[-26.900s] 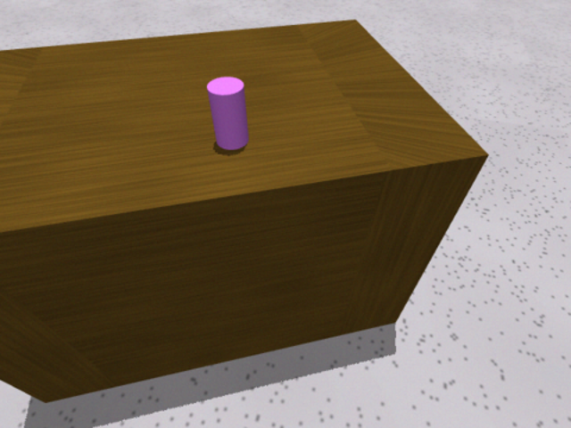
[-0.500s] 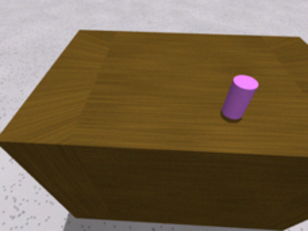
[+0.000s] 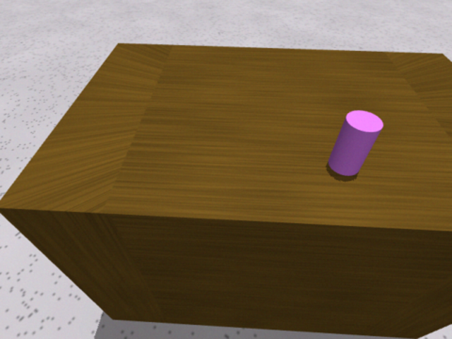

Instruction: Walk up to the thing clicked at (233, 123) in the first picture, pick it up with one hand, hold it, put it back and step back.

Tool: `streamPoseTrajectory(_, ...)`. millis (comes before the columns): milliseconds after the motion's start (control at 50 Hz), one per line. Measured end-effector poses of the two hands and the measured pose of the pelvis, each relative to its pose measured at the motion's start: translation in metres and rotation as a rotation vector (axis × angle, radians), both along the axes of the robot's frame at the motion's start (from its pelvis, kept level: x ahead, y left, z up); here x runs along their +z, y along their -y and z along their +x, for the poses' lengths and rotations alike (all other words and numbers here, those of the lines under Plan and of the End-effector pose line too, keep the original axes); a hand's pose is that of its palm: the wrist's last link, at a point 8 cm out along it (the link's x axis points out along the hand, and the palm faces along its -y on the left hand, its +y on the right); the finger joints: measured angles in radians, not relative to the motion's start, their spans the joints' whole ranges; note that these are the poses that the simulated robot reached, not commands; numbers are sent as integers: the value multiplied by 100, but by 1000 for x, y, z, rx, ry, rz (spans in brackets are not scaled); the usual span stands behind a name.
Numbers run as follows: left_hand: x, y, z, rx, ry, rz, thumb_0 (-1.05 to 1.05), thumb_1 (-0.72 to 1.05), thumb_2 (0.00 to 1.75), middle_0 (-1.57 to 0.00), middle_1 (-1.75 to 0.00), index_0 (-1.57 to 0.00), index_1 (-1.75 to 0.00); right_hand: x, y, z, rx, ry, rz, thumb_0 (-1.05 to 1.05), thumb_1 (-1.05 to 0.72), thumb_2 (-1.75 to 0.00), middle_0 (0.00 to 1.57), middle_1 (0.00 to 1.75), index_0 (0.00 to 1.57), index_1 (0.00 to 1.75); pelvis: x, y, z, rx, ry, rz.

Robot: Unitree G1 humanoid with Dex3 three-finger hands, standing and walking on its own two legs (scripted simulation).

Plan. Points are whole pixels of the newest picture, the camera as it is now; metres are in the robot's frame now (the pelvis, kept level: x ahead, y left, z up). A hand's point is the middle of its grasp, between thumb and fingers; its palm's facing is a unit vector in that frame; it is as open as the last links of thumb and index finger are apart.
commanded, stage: stand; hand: right
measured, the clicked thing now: (353, 144) +0.49 -0.26 +0.08
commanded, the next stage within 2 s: none
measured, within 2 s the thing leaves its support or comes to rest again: neither
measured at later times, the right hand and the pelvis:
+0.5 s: hand out of the picture +0.08 -0.25 -0.16, palm faces -0.05 +0.93 -0.35, open 7.5 cm; pelvis +0.01 +0.00 +0.00, yaw +0 degrees
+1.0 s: hand out of the picture +0.09 -0.25 -0.16, palm faces -0.05 +0.94 -0.35, open 7.4 cm; pelvis +0.01 +0.00 +0.00, yaw +1 degrees
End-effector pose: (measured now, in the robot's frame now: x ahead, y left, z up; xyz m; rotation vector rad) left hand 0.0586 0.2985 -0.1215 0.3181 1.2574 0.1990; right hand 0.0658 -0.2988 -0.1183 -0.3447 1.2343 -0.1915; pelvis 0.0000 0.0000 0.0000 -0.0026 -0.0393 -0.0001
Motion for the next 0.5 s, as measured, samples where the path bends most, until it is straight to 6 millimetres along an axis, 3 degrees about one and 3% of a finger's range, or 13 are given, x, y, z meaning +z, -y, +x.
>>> streamPoseTrajectory(140,0,0,-2,4,-9,0,0,91,90,-20,-30,-20,-30,-2,-1,-1,-1,-13,5,-1,-17,-68,19,27,19,27,0,0,1,3,-5,1)
streamPoseTrajectory(280,0,0,-1,7,-14,2,0,91,90,-20,-30,-20,-30,-3,-1,0,-1,-22,7,0,-63,-84,20,29,20,30,0,0,4,5,-7,1)
streamPoseTrajectory(380,0,0,1,11,-14,2,0,91,90,-20,-30,-20,-30,-3,-1,3,2,-24,6,0,-80,-88,20,30,20,30,0,0,6,7,-9,1)
streamPoseTrajectory(500,0,0,4,10,-12,2,0,91,90,-20,-30,-20,-30,-2,0,9,4,-15,5,0,-88,-90,21,30,20,30,0,1,8,8,-11,1)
